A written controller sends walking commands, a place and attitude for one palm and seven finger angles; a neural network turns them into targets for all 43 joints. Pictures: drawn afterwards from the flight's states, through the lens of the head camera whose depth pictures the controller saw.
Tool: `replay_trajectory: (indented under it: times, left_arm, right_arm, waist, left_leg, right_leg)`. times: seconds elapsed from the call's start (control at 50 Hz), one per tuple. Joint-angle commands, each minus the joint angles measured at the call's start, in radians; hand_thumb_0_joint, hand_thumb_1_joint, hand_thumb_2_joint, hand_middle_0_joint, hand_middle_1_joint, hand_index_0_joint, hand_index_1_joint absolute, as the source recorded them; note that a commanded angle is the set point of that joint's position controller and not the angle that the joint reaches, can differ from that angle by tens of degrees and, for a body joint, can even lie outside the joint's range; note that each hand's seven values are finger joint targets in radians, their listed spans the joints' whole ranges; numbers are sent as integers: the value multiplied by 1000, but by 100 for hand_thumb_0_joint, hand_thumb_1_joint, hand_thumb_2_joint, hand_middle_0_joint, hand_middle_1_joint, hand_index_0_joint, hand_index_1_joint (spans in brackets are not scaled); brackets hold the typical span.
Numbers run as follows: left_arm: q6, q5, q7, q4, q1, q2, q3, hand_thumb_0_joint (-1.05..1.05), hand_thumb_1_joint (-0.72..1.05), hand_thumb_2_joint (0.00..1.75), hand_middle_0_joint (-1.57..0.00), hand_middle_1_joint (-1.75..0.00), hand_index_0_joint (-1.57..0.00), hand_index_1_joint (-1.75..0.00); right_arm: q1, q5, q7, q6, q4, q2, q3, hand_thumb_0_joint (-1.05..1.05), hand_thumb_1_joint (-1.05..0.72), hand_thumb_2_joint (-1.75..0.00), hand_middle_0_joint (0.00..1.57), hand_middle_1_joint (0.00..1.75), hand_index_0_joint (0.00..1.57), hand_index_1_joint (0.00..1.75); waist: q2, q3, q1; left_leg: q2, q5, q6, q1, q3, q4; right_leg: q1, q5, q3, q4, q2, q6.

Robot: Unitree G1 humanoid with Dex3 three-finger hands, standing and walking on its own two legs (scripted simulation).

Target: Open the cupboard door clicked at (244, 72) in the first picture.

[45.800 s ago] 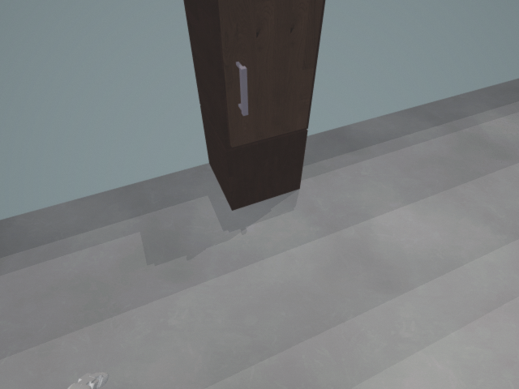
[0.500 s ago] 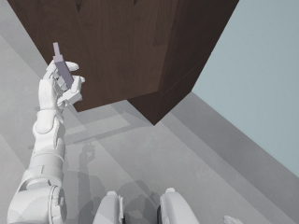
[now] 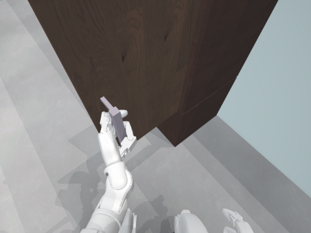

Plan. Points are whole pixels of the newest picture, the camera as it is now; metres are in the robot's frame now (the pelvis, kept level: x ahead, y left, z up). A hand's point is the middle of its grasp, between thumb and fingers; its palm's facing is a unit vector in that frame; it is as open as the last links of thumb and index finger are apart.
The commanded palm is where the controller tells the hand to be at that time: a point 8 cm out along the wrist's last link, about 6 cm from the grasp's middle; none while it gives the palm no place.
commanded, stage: pull the door open along its arc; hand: left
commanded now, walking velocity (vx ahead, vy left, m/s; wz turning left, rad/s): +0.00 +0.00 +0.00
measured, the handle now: (115, 124) +0.39 +0.12 +0.02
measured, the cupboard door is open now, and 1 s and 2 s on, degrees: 92 98 100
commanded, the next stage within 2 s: open thumb and fingers to let go in 0.06 s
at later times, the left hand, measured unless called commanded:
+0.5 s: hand (142, 142) +0.34 +0.05 +0.02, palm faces +0.37 -0.93 -0.03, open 8.8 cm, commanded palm +0.29 +0.09 +0.02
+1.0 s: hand (142, 143) +0.34 +0.05 +0.02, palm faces +0.32 -0.95 -0.01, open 15.2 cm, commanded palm +0.29 +0.09 +0.02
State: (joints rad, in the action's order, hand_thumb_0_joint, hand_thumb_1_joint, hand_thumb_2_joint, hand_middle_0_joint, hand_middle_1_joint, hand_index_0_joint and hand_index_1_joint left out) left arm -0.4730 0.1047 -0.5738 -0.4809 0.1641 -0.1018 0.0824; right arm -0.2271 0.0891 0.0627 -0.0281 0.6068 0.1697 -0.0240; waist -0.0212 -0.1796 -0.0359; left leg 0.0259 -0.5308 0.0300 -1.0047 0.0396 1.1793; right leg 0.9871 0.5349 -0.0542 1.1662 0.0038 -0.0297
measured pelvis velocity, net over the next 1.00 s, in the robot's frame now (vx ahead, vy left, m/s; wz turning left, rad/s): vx -0.01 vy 0.00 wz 0.01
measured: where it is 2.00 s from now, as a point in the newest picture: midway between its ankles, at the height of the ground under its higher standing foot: outside the picture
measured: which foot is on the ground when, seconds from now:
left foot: down 0.00-1.00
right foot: down 0.00-1.00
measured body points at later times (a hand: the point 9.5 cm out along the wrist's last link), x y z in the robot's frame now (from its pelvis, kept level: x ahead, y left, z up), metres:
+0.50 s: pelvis -0.01 -0.02 -0.01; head +0.08 -0.04 +0.43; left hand +0.31 +0.09 +0.02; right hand +0.16 -0.24 -0.13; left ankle +0.01 +0.13 -0.64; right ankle +0.01 -0.10 -0.64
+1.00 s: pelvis -0.01 +0.00 -0.01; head +0.08 -0.01 +0.43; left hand +0.31 +0.10 +0.02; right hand +0.14 -0.22 -0.13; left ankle +0.01 +0.14 -0.64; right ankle +0.01 -0.10 -0.64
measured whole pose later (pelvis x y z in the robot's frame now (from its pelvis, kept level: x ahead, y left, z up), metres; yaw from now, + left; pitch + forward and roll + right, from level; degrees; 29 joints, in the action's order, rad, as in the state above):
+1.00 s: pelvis -0.01 +0.00 -0.01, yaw +1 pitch +20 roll +0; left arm -0.48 0.16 -0.63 -0.52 0.20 -0.14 0.15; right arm -0.16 0.11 0.02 0.03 0.64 0.16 -0.02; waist -0.03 -0.17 -0.03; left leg 0.01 -0.52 0.03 -1.04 0.05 1.22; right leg 1.03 0.54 -0.06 1.22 -0.01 -0.03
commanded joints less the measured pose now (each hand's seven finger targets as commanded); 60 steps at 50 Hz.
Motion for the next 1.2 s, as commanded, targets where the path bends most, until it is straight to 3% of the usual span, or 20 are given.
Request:
replay_trajectory:
  times: [0.0,0.04,0.08,0.12,0.14,0.2,0.28,0.4,0.46,0.48,0.54,0.6,0.66,0.94,1.06,1.08,1.1,1.12,1.16,1.18]
  left_arm:
    - [-64,57,-15,240,76,-91,117,0,90,90,-40,-135,-40,-135]
    - [-58,71,-21,269,19,-112,140,0,90,90,-40,-135,-40,-135]
    - [-54,94,-41,261,87,-81,118,0,90,90,-40,-135,-40,-135]
    - [-50,85,-62,228,162,-83,103,0,90,90,-40,-135,-40,-135]
    - [-51,78,-76,206,253,-53,71,0,90,90,-40,-135,-40,-135]
    - [-57,63,-84,171,249,-40,37,0,69,81,-38,-133,-38,-133]
    - [-62,53,-63,186,230,-46,49,0,41,69,-36,-130,-36,-130]
    - [-59,35,-37,181,249,-34,47,0,-1,51,-33,-125,-33,-125]
    - [-64,32,-34,179,243,-39,48,0,-22,42,-32,-123,-32,-123]
    - [-66,33,-33,194,231,-29,40,0,-29,39,-32,-122,-32,-122]
    - [-69,30,-30,183,208,-36,42,0,-50,30,-30,-120,-30,-120]
    - [-69,33,-32,194,177,-45,47,0,-50,30,-29,-115,-29,-115]
    - [-69,39,-38,185,207,-54,57,0,-50,30,-27,-100,-27,-100]
    - [-53,71,-81,142,307,-88,78,0,-50,30,-15,-30,-15,-30]
    - [-37,63,-91,126,345,-115,90,0,-50,30,-15,-30,-15,-30]
    - [-74,196,106,136,327,4,286,0,-50,30,-15,-30,-15,-30]
    - [-120,158,209,230,377,77,207,0,-50,30,-15,-30,-15,-30]
    - [-141,146,274,238,365,105,198,0,-50,30,-15,-30,-15,-30]
    - [-149,88,403,246,330,69,252,0,-50,30,-15,-30,-15,-30]
    - [-138,31,475,255,325,52,267,0,-50,30,-15,-30,-15,-30]
  right_arm:
    - [30,8,-11,64,-123,102,-36,0,-90,-90,20,30,20,30]
    - [43,11,-11,79,-129,90,-30,0,-90,-90,20,30,20,30]
    - [56,13,-22,87,-120,92,-27,0,-90,-90,20,30,20,30]
    - [77,17,-32,95,-102,85,-21,0,-90,-90,20,30,20,30]
    - [87,17,-40,95,-87,88,-17,0,-90,-90,20,30,20,30]
    - [99,21,-54,102,-84,82,-19,0,-90,-90,20,30,20,30]
    - [84,22,-56,101,-92,85,-26,0,-90,-90,20,30,20,30]
    - [75,15,-61,92,-89,90,-29,0,-90,-90,20,30,20,30]
    - [71,14,-63,90,-84,90,-31,0,-90,-90,20,30,20,30]
    - [68,14,-62,91,-90,93,-31,0,-90,-90,20,30,20,30]
    - [60,13,-58,88,-85,92,-35,0,-90,-90,20,30,20,30]
    - [59,13,-53,90,-93,91,-35,0,-90,-90,20,30,20,30]
    - [55,15,-52,90,-85,94,-36,0,-90,-90,20,30,20,30]
    - [71,22,-52,92,-83,98,-29,0,-90,-90,20,30,20,30]
    - [74,22,-52,90,-81,99,-26,0,-90,-90,20,30,20,30]
    - [18,20,-51,77,-67,135,-30,0,-90,-90,20,30,20,30]
    - [2,6,-52,73,-100,137,-42,0,-90,-90,20,30,20,30]
    - [7,3,-55,67,-106,138,-43,0,-90,-90,20,30,20,30]
    - [17,-20,-57,68,-128,136,-37,0,-90,-90,20,30,20,30]
    - [13,-36,-57,70,-147,144,-33,0,-90,-90,20,30,20,30]
  waist:
    - [67,-338,-4]
    - [70,-335,7]
    - [92,-293,-5]
    - [86,-272,-13]
    - [87,-248,-31]
    - [130,-295,-20]
    - [117,-370,-10]
    - [162,-357,-28]
    - [144,-346,-24]
    - [124,-361,-10]
    - [141,-356,-13]
    - [113,-363,1]
    - [131,-339,-15]
    - [75,-333,-23]
    - [91,-327,-31]
    - [120,-291,-115]
    - [75,-385,-74]
    - [56,-433,-55]
    - [37,-390,-66]
    - [19,-374,-67]
  left_leg:
    - [-36,299,-30,195,-45,-123]
    - [-40,302,-30,194,-47,-121]
    - [-42,256,-31,158,-37,-110]
    - [-48,206,-32,135,-37,-96]
    - [-48,173,-33,116,-34,-87]
    - [-56,140,-34,84,-38,-72]
    - [-56,188,-33,99,-43,-66]
    - [-54,188,-32,69,-38,-59]
    - [-54,190,-31,77,-37,-64]
    - [-55,212,-32,84,-36,-67]
    - [-53,217,-31,96,-39,-72]
    - [-54,231,-30,107,-42,-80]
    - [-52,216,-32,111,-43,-80]
    - [-44,192,-32,151,-31,-96]
    - [-42,177,-31,154,-24,-102]
    - [-41,173,-48,150,-25,-62]
    - [-48,195,-52,163,-26,-57]
    - [-51,212,-53,179,-28,-57]
    - [-51,190,-54,197,-22,-62]
    - [-50,180,-52,217,-17,-75]
  right_leg:
    - [-266,-392,5,-157,5,-7]
    - [-279,-405,8,-159,1,-8]
    - [-252,-350,23,-166,-4,-6]
    - [-225,-288,39,-181,-12,-1]
    - [-201,-242,53,-193,-19,5]
    - [-244,-187,97,-220,-33,16]
    - [-294,-296,96,-195,-35,19]
    - [-326,-359,122,-205,-51,36]
    - [-317,-359,120,-206,-49,33]
    - [-322,-374,107,-193,-44,25]
    - [-316,-389,96,-189,-41,26]
    - [-312,-388,78,-179,-34,18]
    - [-281,-349,68,-183,-29,17]
    - [-181,-225,13,-154,-6,-3]
    - [-165,-197,2,-154,-2,-3]
    - [-128,-255,29,-135,-15,0]
    - [-178,-298,40,-120,-24,-9]
    - [-208,-331,50,-109,-24,-12]
    - [-176,-306,43,-114,-21,-13]
    - [-167,-281,39,-123,-19,-17]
